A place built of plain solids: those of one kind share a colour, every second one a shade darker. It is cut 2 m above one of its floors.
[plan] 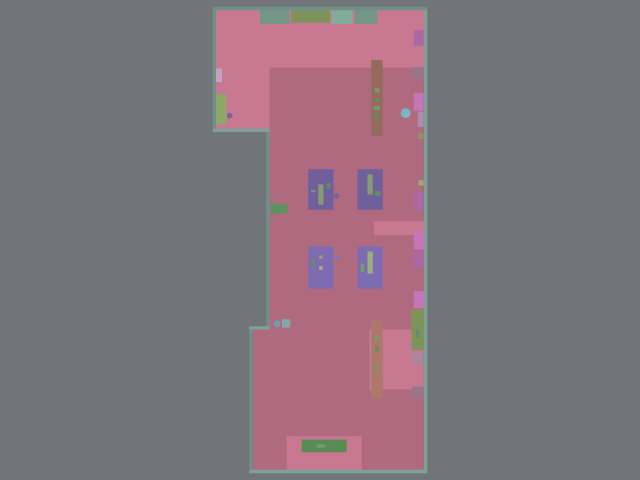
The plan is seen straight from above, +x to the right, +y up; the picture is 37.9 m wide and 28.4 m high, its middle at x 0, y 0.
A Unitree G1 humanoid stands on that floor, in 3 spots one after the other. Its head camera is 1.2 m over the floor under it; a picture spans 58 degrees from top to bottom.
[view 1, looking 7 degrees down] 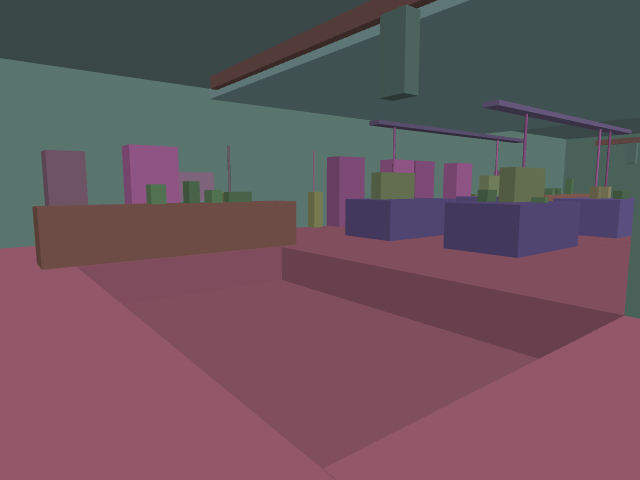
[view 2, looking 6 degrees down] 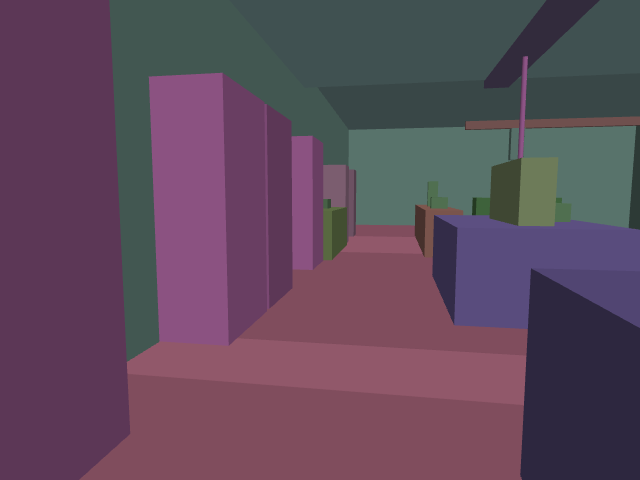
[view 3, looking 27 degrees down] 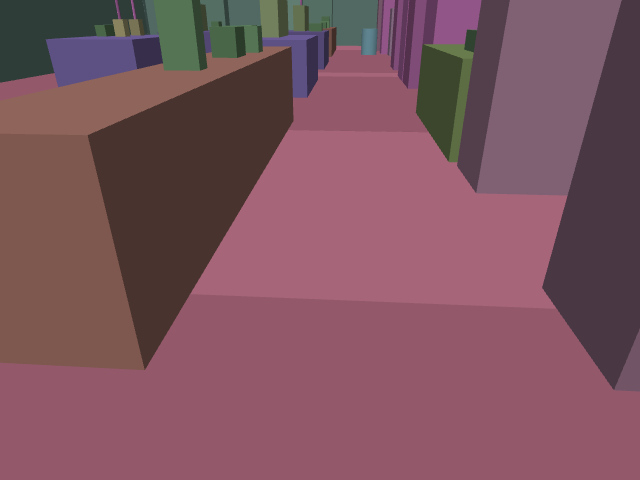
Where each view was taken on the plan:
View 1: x -4.34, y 11.28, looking -38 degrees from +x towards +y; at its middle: floor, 9.85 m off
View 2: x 4.25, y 3.65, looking -80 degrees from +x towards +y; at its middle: tall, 7.50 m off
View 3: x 4.47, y -10.56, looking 94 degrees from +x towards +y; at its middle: floor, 2.64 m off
